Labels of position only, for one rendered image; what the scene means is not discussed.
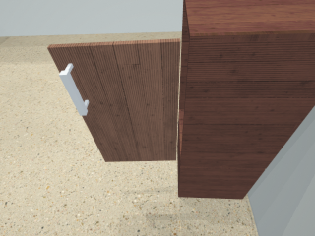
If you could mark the cupboard door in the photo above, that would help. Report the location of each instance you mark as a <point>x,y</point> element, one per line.
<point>133,91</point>

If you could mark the handle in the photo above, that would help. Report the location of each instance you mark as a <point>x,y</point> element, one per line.
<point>71,87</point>

